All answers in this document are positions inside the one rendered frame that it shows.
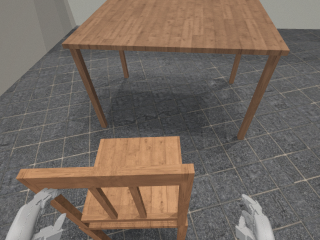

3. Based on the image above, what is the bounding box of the table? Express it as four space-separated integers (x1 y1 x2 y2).
62 0 290 140

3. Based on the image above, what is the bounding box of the chair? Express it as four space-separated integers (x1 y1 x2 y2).
16 136 195 240

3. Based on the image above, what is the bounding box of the left robot hand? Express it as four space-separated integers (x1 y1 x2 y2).
5 188 67 240

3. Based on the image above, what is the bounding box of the right robot hand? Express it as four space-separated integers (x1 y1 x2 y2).
235 194 275 240

